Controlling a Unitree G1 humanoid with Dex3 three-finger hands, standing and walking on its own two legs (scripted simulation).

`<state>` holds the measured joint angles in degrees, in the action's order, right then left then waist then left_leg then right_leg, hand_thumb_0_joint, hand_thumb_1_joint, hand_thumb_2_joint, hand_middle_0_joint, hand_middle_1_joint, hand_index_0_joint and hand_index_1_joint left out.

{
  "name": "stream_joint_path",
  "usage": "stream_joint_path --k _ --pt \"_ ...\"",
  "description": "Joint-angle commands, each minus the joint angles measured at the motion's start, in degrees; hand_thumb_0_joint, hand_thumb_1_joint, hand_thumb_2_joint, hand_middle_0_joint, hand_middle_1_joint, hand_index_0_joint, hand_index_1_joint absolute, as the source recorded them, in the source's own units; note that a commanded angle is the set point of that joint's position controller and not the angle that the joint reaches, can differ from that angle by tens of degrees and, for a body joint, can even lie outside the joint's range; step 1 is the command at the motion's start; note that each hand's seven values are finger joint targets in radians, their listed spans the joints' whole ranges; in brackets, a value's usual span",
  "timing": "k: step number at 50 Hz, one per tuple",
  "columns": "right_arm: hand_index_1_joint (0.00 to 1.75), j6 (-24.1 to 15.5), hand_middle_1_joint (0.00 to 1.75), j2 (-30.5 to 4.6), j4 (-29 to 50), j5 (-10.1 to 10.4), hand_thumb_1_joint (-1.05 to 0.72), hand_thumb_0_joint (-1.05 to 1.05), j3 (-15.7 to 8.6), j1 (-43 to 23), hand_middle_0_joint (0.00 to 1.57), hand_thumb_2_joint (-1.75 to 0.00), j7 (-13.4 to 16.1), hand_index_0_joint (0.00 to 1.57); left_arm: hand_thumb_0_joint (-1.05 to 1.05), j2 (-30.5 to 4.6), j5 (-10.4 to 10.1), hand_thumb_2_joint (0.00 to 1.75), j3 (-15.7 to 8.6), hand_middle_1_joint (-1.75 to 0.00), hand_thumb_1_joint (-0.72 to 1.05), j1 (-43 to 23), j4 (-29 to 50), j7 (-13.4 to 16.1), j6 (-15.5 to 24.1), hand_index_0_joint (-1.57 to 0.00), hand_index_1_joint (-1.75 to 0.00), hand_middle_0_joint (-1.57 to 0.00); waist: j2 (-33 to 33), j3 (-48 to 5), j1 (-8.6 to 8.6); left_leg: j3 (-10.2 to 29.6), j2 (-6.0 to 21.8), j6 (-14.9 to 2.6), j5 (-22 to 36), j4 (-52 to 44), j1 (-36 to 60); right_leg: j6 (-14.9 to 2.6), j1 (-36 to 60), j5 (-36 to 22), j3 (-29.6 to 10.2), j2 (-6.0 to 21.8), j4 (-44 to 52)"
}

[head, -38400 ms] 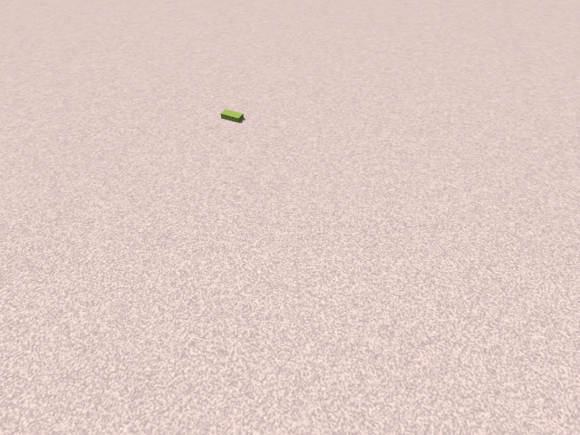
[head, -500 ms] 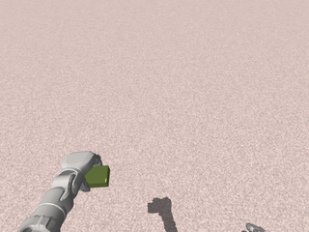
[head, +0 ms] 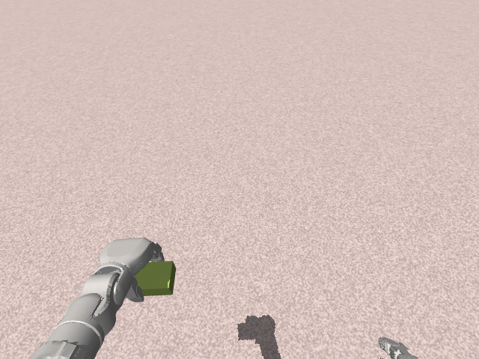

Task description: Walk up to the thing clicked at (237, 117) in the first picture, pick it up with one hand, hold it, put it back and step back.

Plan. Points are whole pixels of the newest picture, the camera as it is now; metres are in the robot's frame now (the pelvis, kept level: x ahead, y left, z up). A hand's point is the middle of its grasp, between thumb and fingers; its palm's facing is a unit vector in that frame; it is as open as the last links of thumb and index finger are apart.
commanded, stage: hold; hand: left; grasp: from above
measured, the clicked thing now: (140, 279) +0.30 +0.22 -0.09
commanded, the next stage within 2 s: crouch in 1.06 s
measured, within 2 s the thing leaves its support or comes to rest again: neither
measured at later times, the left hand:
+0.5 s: hand (130, 280) +0.28 +0.22 -0.03, palm faces -0.46 -0.05 -0.89, open 8.4 cm
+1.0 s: hand (129, 279) +0.28 +0.22 -0.04, palm faces -0.46 -0.05 -0.88, open 8.4 cm
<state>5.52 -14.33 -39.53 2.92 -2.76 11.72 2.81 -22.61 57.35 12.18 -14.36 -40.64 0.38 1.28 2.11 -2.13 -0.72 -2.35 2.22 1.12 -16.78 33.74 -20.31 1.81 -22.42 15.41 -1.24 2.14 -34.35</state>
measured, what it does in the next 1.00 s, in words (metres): stands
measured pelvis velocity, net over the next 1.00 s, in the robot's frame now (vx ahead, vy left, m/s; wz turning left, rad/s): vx -0.01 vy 0.00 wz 0.00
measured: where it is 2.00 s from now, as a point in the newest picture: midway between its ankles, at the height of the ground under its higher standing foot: outside the picture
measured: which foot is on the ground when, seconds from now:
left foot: down 0.00-1.00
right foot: down 0.00-1.00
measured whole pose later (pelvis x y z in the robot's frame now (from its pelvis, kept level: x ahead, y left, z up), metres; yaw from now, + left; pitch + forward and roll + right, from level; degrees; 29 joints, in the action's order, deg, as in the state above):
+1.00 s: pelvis -0.01 +0.00 +0.01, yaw +0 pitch +1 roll +1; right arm 5.1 -14.0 -40.1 3.1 -2.1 10.0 3.6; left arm -22.9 57.4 12.5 -14.0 -38.1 -1.5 1.5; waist 2.2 -0.3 0.3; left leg -2.6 2.0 1.1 -13.8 28.5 -15.4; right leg 1.8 -17.7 12.6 -1.4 2.2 -29.4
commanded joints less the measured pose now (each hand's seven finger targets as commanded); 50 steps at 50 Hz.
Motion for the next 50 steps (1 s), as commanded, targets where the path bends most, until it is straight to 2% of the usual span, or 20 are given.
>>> stream_joint_path --k 1,3,5,15,17,18,20,23,25,27,29,31,34,36,38,41,43,44,48,50 --pt "0.30 -2.5 0.30 -7.7 7.3 0.0 -0.89 0.00 -2.1 -4.2 0.20 -0.90 0.7 0.20 0.00 -13.5 -0.1 0.42 -6.9 -0.38 0.72 -19.4 11.8 2.6 0.3 -1.07 -0.35 -1.05 -0.5 -13.7 0.46 -0.2 -3.2 -1.66 10.4 -4.9 6.7 -1.57 5.8 -8.0 1.2 -3.1 6.2" --pt "0.30 -2.6 0.30 -7.6 7.4 0.0 -0.89 0.00 -1.9 -4.8 0.20 -0.90 0.8 0.20 0.00 -12.1 0.2 0.40 -5.5 -0.38 0.72 -19.5 11.9 2.4 0.2 -1.08 -0.35 -1.05 -1.6 -13.4 0.06 -0.1 -3.2 -1.75 9.9 -5.2 7.1 -1.46 5.8 -7.3 1.2 -3.0 6.7" --pt "0.30 -2.7 0.30 -7.7 7.5 0.1 -0.89 0.00 -1.9 -5.3 0.20 -0.90 0.9 0.20 0.00 -13.4 -0.3 0.40 -6.7 -0.38 0.71 -19.3 12.6 2.5 0.3 -1.07 -0.35 -1.04 -0.7 -13.0 0.73 -0.1 -3.2 -1.59 8.7 -5.9 7.0 -1.60 6.1 -6.0 1.4 -3.0 7.0" --pt "0.30 -3.1 0.30 -7.5 7.3 0.1 -0.90 0.00 -1.6 -6.4 0.20 -0.90 1.1 0.20 0.00 -13.1 -0.3 0.41 -6.6 -0.40 0.72 -18.6 13.9 1.4 -0.1 -1.07 -0.37 -1.04 -0.8 -12.2 0.63 -0.1 -3.1 -1.57 8.7 -7.0 8.5 -1.60 6.9 -5.9 1.3 -3.0 8.3" --pt "0.30 -3.1 0.30 -7.4 7.6 0.2 -0.90 0.00 -1.6 -6.8 0.20 -0.90 1.2 0.20 0.00 -13.2 -0.6 0.41 -6.3 -0.41 0.74 -19.7 15.4 1.0 0.0 -1.08 -0.37 -1.05 -0.3 -13.2 1.02 -0.2 -2.9 -1.53 9.3 -7.3 9.3 -1.66 7.4 -6.3 1.4 -3.1 8.3" --pt "0.30 -3.2 0.30 -7.2 7.8 0.2 -0.90 0.00 -1.4 -7.0 0.20 -0.90 1.1 0.20 0.00 -11.5 -0.4 0.42 -4.8 -0.41 0.72 -18.8 14.4 0.7 -0.2 -1.07 -0.37 -1.04 -1.5 -12.3 0.48 0.0 -2.8 -1.58 9.5 -7.5 9.3 -1.69 7.1 -6.3 1.6 -3.2 8.4" --pt "0.30 -3.2 0.30 -7.4 7.6 0.3 -0.90 0.00 -1.5 -6.8 0.20 -0.90 1.2 0.20 0.00 -13.4 -0.4 0.41 -6.4 -0.40 0.70 -19.2 15.2 0.4 0.0 -1.06 -0.37 -1.03 -0.3 -12.7 1.09 -0.1 -2.9 -1.52 10.4 -7.7 9.5 -1.76 7.6 -7.3 1.5 -3.2 8.4" --pt "0.30 -3.2 0.30 -7.2 8.0 0.3 -0.90 0.00 -1.3 -6.8 0.20 -0.90 1.2 0.20 0.00 -11.9 -0.6 0.40 -5.2 -0.41 0.70 -18.8 16.0 -0.4 0.1 -1.05 -0.37 -1.01 -1.0 -13.1 0.87 -0.2 -2.8 -1.54 11.5 -7.8 10.3 -1.75 8.2 -8.3 1.6 -3.3 8.4" --pt "0.30 -3.2 0.30 -7.4 8.2 0.4 -0.90 0.00 -1.4 -7.2 0.20 -0.90 1.3 0.20 0.00 -14.1 -0.4 0.40 -7.2 -0.38 0.71 -18.6 16.4 -0.5 0.2 -1.06 -0.35 -1.03 -0.1 -13.0 1.45 -0.4 -3.0 -1.60 12.0 -7.9 10.3 -1.75 8.5 -8.7 1.4 -3.0 8.9" --pt "0.30 -3.1 0.30 -7.0 8.3 0.2 -0.90 0.00 -1.1 -7.4 0.20 -0.90 1.2 0.20 0.00 -11.8 -0.6 0.42 -5.1 -0.41 0.72 -18.6 15.5 -1.0 0.4 -1.08 -0.37 -1.04 -1.9 -11.2 0.73 -0.2 -2.8 -1.69 10.8 -8.2 9.8 -1.69 7.9 -7.5 1.6 -3.2 9.2" --pt "0.30 -3.2 0.30 -7.2 8.1 0.3 -0.90 0.00 -1.1 -7.3 0.20 -0.90 1.3 0.20 0.00 -13.2 -0.6 0.40 -6.8 -0.39 0.71 -18.2 14.8 -0.6 0.5 -1.06 -0.36 -1.03 -1.0 -10.7 1.27 -0.3 -3.0 -1.64 9.0 -8.7 9.5 -1.76 7.7 -5.7 1.5 -3.1 9.7" --pt "0.30 -3.2 0.30 -7.0 8.3 0.2 -0.90 0.00 -1.2 -7.3 0.20 -0.90 1.2 0.20 0.00 -12.0 -0.4 0.38 -5.3 -0.40 0.70 -18.9 15.8 -0.8 0.8 -1.06 -0.36 -1.02 -1.0 -12.0 0.92 -0.1 -2.9 -1.64 10.7 -8.6 10.1 -1.84 8.0 -7.4 1.5 -3.1 9.2" --pt "0.30 -3.2 0.30 -7.0 7.9 0.1 -0.90 0.00 -1.1 -7.2 0.20 -0.90 1.4 0.20 0.00 -14.1 -0.2 0.43 -7.5 -0.41 0.71 -19.9 15.5 -0.1 1.0 -1.07 -0.38 -1.04 -1.2 -12.8 1.09 -0.4 -3.2 -1.82 10.8 -8.1 10.5 -1.50 8.6 -7.6 1.3 -2.8 9.7" --pt "0.30 -3.3 0.30 -6.8 7.9 0.1 -0.90 0.00 -1.1 -7.1 0.20 -0.90 1.3 0.20 0.00 -12.6 -0.3 0.43 -5.6 -0.41 0.74 -22.0 17.3 0.2 1.2 -1.09 -0.38 -1.06 0.1 -13.4 0.81 -0.4 -3.1 -1.65 10.6 -8.4 11.2 -1.69 8.5 -7.5 1.5 -3.0 9.5" --pt "0.30 -3.2 0.30 -6.9 7.7 0.2 -0.90 0.00 -1.2 -7.2 0.20 -0.90 1.4 0.20 0.00 -13.3 -0.2 0.41 -7.0 -0.40 0.73 -19.2 15.0 0.6 0.9 -1.08 -0.37 -1.04 -0.4 -12.8 1.48 -0.4 -3.1 -1.61 10.8 -8.5 10.7 -1.70 8.7 -7.5 1.6 -2.9 9.6" --pt "0.30 -3.1 0.30 -6.9 7.8 0.2 -0.90 0.00 -1.3 -7.4 0.20 -0.90 1.3 0.20 0.00 -13.3 0.4 0.41 -7.0 -0.40 0.71 -17.8 14.5 0.8 0.7 -1.07 -0.37 -1.04 -0.7 -12.3 1.65 -0.4 -3.1 -1.53 11.2 -8.7 10.3 -1.81 9.1 -7.5 1.7 -3.0 9.7" --pt "0.30 -3.1 0.30 -6.7 7.5 0.2 -0.90 0.00 -1.4 -7.2 0.20 -0.90 1.3 0.20 0.00 -12.3 0.4 0.44 -5.3 -0.41 0.72 -22.1 17.1 0.7 0.7 -1.08 -0.38 -1.05 -0.1 -14.2 0.99 -0.4 -3.1 -1.53 12.6 -8.3 11.5 -1.77 9.0 -9.2 1.5 -2.9 9.3" --pt "0.30 -3.0 0.30 -7.0 7.4 0.3 -0.90 0.00 -1.5 -7.0 0.20 -0.90 1.4 0.20 0.00 -13.4 0.4 0.44 -6.5 -0.43 0.74 -21.8 15.5 0.8 0.4 -1.08 -0.39 -1.05 -0.6 -13.8 0.92 -0.6 -3.1 -1.58 12.5 -8.2 11.6 -1.66 8.9 -9.2 1.4 -2.9 9.6" --pt "0.30 -3.1 0.30 -7.1 6.9 0.2 -0.90 0.00 -1.5 -6.6 0.20 -0.90 1.3 0.20 0.00 -12.7 0.1 0.42 -6.1 -0.40 0.73 -19.1 13.3 0.6 0.2 -1.09 -0.37 -1.05 -0.7 -12.7 1.05 -0.4 -2.9 -1.51 12.2 -8.6 11.1 -1.81 8.7 -8.8 1.7 -3.1 9.7" --pt "0.30 -3.1 0.30 -7.1 7.2 0.3 -0.90 0.00 -1.6 -6.8 0.20 -0.90 1.3 0.20 0.00 -11.3 -0.4 0.42 -4.6 -0.42 0.73 -20.4 15.5 0.4 0.5 -1.08 -0.38 -1.05 -0.7 -13.5 0.76 -0.3 -2.9 -1.53 12.8 -8.6 11.6 -1.80 8.8 -9.8 1.7 -3.1 9.4"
